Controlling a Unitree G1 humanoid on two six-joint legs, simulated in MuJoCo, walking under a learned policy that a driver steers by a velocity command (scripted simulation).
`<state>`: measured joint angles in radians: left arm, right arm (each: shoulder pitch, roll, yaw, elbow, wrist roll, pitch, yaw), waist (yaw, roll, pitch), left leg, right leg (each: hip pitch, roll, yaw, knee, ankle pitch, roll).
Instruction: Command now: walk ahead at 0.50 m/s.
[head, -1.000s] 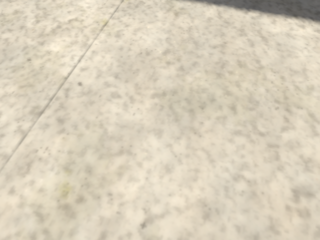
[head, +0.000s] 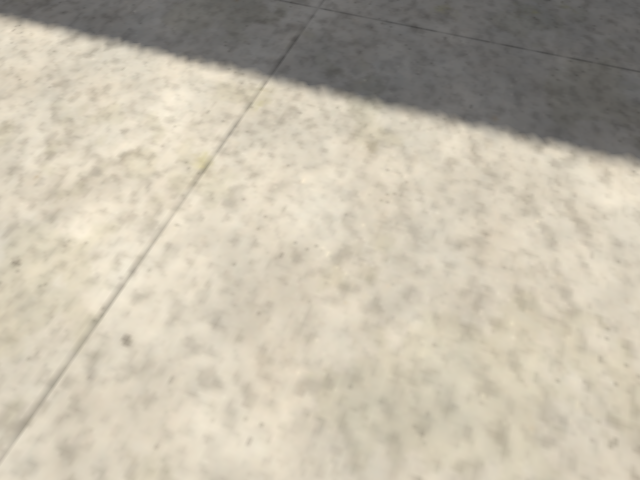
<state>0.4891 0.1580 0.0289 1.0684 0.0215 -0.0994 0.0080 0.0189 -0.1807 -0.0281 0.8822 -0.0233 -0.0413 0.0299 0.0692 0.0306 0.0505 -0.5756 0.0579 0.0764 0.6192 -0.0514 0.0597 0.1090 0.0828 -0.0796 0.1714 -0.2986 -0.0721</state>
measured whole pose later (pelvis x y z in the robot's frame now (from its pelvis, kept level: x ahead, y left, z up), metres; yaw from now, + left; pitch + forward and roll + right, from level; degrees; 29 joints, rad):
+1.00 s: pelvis +0.53 -0.05 +0.01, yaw -21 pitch +1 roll +0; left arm 0.39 0.23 0.06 0.95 0.00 -0.07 0.00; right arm 0.11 -0.24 -0.04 0.82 -0.04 -0.03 0.03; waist 0.05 0.04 0.04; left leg -0.67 0.13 0.00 0.82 -0.05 -0.02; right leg 0.00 0.14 0.05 0.22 -0.22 -0.13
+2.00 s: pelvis +0.83 -0.15 +0.01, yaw +0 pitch +0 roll +1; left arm 0.20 0.25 0.03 0.78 0.03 0.00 0.04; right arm 0.19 -0.30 -0.08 0.78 -0.02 0.09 0.03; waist 0.00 0.03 0.06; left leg -0.43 -0.01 -0.01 0.99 -0.43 -0.04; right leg -0.28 -0.04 -0.15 0.42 -0.14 -0.05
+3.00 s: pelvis +0.80 -0.14 +0.01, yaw +35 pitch +0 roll +1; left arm 0.20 0.27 0.03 0.69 0.03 0.02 0.02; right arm 0.20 -0.32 -0.08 0.72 -0.01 0.09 0.05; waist 0.00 0.03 0.09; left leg -0.38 -0.03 -0.02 0.89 -0.45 -0.05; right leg -0.19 -0.04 -0.12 0.45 -0.24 -0.03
